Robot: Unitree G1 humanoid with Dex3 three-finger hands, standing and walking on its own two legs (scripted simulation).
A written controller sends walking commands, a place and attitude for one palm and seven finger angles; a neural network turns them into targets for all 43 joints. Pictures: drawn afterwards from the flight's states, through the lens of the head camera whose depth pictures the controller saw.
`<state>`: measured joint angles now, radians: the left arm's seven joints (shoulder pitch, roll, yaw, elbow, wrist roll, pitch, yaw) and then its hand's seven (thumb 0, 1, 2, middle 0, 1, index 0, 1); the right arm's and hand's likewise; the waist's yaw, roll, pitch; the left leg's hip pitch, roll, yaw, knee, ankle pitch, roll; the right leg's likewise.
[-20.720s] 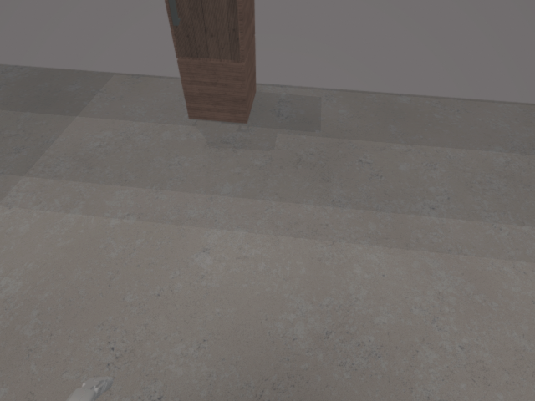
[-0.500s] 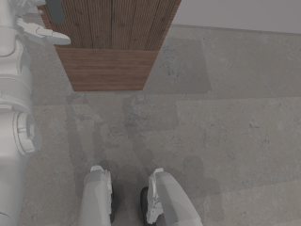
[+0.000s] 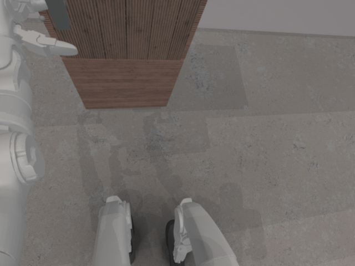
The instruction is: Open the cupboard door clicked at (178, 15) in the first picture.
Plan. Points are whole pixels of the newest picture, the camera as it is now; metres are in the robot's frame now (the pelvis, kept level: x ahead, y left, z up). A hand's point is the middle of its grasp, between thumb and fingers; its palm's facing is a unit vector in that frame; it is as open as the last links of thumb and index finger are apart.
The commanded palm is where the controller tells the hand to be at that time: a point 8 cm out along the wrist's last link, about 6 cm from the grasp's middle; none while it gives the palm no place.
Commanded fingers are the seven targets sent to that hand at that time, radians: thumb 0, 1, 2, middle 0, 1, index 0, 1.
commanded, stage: move the hooked fingers beside the handle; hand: left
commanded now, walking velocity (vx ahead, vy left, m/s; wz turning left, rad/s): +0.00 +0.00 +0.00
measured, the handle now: out of the picture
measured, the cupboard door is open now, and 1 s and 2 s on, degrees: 0 0 0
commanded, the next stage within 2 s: none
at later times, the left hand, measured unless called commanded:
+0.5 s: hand (47, 12) +0.59 +0.21 +0.06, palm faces +0.05 -1.00 +0.01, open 14.3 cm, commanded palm +0.58 +0.23 +0.05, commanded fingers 0.00 -0.50 0.30 -0.30 -1.20 -0.30 -1.20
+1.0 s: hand (26, 15) +0.58 +0.25 +0.06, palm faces +0.07 -1.00 -0.01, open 14.0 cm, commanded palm +0.58 +0.25 +0.05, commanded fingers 0.00 -0.50 0.30 -0.30 -1.20 -0.30 -1.20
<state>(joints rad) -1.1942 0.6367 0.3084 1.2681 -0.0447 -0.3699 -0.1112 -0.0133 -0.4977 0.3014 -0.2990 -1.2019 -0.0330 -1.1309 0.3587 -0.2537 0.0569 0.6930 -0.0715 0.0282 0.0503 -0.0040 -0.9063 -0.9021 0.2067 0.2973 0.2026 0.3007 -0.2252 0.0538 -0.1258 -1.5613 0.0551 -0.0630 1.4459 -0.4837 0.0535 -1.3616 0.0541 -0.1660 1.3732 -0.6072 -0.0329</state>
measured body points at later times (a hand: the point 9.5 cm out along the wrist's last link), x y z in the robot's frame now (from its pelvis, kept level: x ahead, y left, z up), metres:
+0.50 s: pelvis +0.01 +0.00 +0.00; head +0.22 +0.04 +0.40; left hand +0.58 +0.27 +0.06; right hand +0.00 -0.27 -0.10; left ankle +0.07 +0.09 -0.57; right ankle +0.02 -0.12 -0.57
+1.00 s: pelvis +0.00 +0.00 -0.01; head +0.21 +0.04 +0.39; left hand +0.57 +0.30 +0.06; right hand -0.01 -0.27 -0.10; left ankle +0.07 +0.09 -0.57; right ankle +0.02 -0.12 -0.57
